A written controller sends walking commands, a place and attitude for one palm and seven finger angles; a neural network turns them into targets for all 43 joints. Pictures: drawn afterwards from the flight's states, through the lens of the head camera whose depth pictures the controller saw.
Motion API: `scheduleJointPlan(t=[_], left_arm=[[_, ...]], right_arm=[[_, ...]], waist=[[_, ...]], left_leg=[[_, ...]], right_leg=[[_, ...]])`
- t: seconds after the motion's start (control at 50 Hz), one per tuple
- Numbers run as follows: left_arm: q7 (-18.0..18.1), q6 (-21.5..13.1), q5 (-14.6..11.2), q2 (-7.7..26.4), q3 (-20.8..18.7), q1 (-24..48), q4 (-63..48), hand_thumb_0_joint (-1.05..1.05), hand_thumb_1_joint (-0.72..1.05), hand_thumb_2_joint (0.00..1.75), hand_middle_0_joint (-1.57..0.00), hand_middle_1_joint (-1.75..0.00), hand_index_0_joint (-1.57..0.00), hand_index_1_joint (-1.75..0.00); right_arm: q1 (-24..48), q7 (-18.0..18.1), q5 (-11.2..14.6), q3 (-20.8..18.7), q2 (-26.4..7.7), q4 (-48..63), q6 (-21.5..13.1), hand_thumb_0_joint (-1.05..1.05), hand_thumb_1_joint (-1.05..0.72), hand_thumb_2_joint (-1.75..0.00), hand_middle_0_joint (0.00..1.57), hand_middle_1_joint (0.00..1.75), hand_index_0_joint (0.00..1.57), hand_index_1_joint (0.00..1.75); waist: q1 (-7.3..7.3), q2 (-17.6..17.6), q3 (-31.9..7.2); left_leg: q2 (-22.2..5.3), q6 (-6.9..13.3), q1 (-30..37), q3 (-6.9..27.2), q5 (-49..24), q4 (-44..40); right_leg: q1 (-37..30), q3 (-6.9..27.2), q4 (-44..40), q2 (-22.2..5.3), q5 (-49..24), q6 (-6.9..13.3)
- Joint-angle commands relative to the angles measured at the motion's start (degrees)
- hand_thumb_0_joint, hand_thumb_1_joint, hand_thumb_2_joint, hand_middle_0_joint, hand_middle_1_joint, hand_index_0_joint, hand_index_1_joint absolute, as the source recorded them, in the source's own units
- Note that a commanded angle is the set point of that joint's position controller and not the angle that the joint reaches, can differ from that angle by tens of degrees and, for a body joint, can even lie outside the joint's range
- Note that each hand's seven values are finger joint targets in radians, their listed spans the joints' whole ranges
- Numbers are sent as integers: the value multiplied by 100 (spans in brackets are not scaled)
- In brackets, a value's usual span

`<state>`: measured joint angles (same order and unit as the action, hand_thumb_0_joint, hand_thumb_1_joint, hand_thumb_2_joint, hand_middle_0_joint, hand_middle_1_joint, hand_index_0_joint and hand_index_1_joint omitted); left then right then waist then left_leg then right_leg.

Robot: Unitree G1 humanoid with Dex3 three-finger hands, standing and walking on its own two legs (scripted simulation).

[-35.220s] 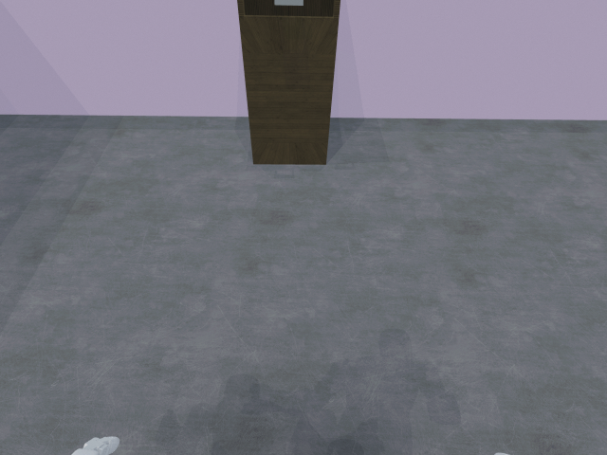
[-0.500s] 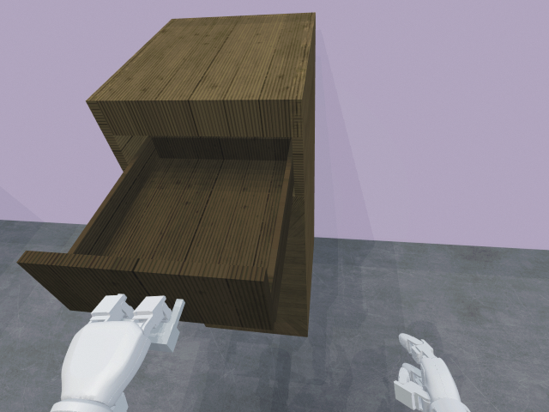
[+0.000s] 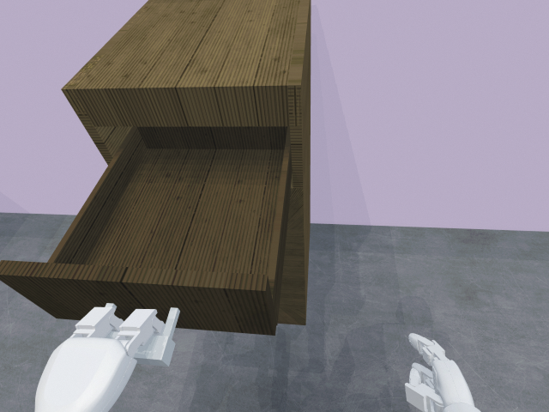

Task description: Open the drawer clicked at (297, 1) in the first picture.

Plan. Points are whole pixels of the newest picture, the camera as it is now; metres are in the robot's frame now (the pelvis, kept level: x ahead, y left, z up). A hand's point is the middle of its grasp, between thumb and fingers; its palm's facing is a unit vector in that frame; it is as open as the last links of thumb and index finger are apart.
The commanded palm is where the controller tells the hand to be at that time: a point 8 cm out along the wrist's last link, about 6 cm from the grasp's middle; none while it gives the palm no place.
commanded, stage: open the thumb to release the handle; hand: left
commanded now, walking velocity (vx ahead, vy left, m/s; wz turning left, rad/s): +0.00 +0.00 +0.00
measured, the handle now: (134, 330) +0.20 +0.21 +0.07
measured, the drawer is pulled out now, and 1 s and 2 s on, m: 0.29 0.24 0.24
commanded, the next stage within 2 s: lift the hand off the handle in 0.58 s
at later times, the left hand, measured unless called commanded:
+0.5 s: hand (139, 345) +0.18 +0.20 +0.05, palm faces -0.01 -0.09 -1.00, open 14.2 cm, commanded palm +0.16 +0.21 +0.10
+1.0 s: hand (140, 346) +0.18 +0.20 +0.05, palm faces +0.04 -0.09 -1.00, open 14.8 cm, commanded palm +0.17 +0.21 +0.10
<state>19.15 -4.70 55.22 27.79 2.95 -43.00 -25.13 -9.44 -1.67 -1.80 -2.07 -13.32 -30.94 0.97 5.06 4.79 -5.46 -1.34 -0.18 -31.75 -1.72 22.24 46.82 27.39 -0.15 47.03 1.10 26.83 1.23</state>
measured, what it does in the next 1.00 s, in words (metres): stands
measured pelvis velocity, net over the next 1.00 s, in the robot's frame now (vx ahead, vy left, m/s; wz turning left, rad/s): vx -0.01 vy -0.01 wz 0.02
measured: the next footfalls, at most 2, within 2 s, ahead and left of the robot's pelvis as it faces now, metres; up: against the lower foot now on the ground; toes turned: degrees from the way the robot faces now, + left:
none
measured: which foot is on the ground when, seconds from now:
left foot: down 0.00-1.00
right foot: down 0.00-1.00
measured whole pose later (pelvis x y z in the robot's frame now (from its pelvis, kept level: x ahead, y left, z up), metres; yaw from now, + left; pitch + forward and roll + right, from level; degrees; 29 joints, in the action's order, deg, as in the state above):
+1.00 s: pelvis -0.01 -0.01 +0.01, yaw +1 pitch +6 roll +1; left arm 19.4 -1.6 58.5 23.5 6.8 -24.7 -10.7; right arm -6.8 1.2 -0.3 -0.6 -11.7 -34.7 5.6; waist 5.9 4.5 -5.4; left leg -1.0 -0.9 -29.7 -0.4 19.6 43.0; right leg 25.5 -1.4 44.4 1.0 25.3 2.1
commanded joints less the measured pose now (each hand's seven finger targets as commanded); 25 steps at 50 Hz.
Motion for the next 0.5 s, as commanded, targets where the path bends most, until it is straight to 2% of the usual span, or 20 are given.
scheduleJointPlan(t=[0.0,0.02,0.06,0.1,0.16,0.18,0.22,0.24,0.26,0.3,0.34,0.36,0.38,0.42,0.44,0.46,0.48], left_arm=[[893,189,68,270,-995,1635,-969,0,-50,30,-21,-66,-21,-66],[914,234,111,323,-1036,1888,-755,0,-50,30,-20,-62,-20,-62],[890,420,153,160,-827,1986,-293,0,-50,30,-19,-52,-19,-52],[780,629,201,14,-555,2280,137,0,-50,30,-17,-43,-17,-43],[545,958,284,-18,-313,2598,824,0,-50,30,-15,-30,-15,-30],[431,1043,282,-93,-136,2652,753,0,-50,30,-15,-30,-15,-30],[221,1182,260,91,-146,2774,775,0,-50,30,-15,-30,-15,-30],[103,1227,211,26,-61,2675,835,0,-50,30,-15,-30,-15,-30],[-19,1237,169,215,-259,2537,898,0,-50,30,-15,-30,-15,-30],[-243,1144,38,174,-240,2235,988,0,-50,30,-15,-30,-15,-30],[-369,987,-27,319,-435,2082,955,0,-50,30,-15,-30,-15,-30],[-403,905,-27,415,-541,2088,963,0,-50,30,-15,-30,-15,-30],[-413,820,-20,314,-444,2218,879,0,-50,30,-15,-30,-15,-30],[-385,622,-26,336,-570,2105,905,0,-50,30,-15,-30,-15,-30],[-362,551,-34,260,-529,2067,816,0,-50,30,-15,-30,-15,-30],[-319,483,-35,334,-634,2107,796,0,-50,30,-15,-30,-15,-30],[-271,430,-46,313,-657,2007,787,0,-50,30,-15,-30,-15,-30]], right_arm=[[579,41,-6,-186,-498,824,-175,0,-90,-90,20,30,20,30],[616,73,8,-186,-498,808,-150,0,-90,-90,20,30,20,30],[695,116,43,-161,-483,773,-113,0,-90,-90,20,30,20,30],[755,178,91,-130,-474,709,-26,0,-90,-90,20,30,20,30],[894,290,153,-45,-474,644,82,0,-90,-90,20,30,20,30],[949,310,161,-8,-463,679,108,0,-90,-90,20,30,20,30],[1021,371,179,48,-446,690,148,0,-90,-90,20,30,20,30],[1074,385,197,79,-428,698,145,0,-90,-90,20,30,20,30],[1090,405,213,96,-446,718,141,0,-90,-90,20,30,20,30],[1149,425,232,152,-421,744,124,0,-90,-90,20,30,20,30],[1140,427,219,155,-430,758,110,0,-90,-90,20,30,20,30],[1159,428,214,153,-458,749,109,0,-90,-90,20,30,20,30],[1122,413,188,158,-442,758,98,0,-90,-90,20,30,20,30],[1059,393,171,98,-449,753,67,0,-90,-90,20,30,20,30],[1052,377,168,78,-451,789,53,0,-90,-90,20,30,20,30],[1004,362,160,44,-465,758,47,0,-90,-90,20,30,20,30],[1002,356,156,28,-454,788,26,0,-90,-90,20,30,20,30]], waist=[[-299,-408,-877],[-297,-481,-830],[-289,-526,-861],[-269,-680,-839],[-230,-942,-698],[-162,-796,-768],[-78,-803,-788],[-47,-806,-727],[5,-930,-761],[41,-1011,-361],[87,-1006,-203],[78,-861,-127],[42,-768,-110],[57,-742,-62],[62,-623,-72],[37,-581,-211],[64,-665,-202]], left_leg=[[138,23,1394,258,-1239,-223],[145,27,1279,263,-1059,-249],[159,46,1169,242,-910,-298],[178,78,1001,214,-754,-392],[221,118,901,156,-607,-547],[242,136,942,123,-620,-618],[278,163,1013,80,-716,-718],[296,174,1017,57,-770,-761],[289,166,1044,42,-838,-808],[320,176,911,-6,-768,-887],[328,167,895,-13,-740,-940],[330,155,943,-11,-763,-951],[339,154,964,-22,-733,-960],[351,145,992,-5,-753,-940],[357,144,1046,-1,-776,-935],[355,130,1070,-5,-822,-948],[366,138,1032,-4,-787,-913]], right_leg=[[1148,-5,-734,78,-1262,92],[1146,-5,-740,83,-1134,86],[1043,-26,-764,95,-1127,86],[869,-117,-790,89,-1106,41],[621,-36,-1013,91,-1098,9],[469,-27,-1044,59,-1104,-5],[183,41,-1173,37,-1217,-19],[52,73,-1247,13,-1332,-37],[-146,149,-1331,-3,-1485,-43],[-221,202,-1462,-42,-1470,-92],[-278,279,-1569,-63,-1398,-104],[-279,346,-1655,-64,-1372,-84],[-222,326,-1666,-86,-1287,-95],[-172,347,-1690,-58,-1267,-69],[-143,337,-1691,-53,-1301,-56],[-209,317,-1678,-40,-1305,-49],[-187,324,-1662,-48,-1280,-56]])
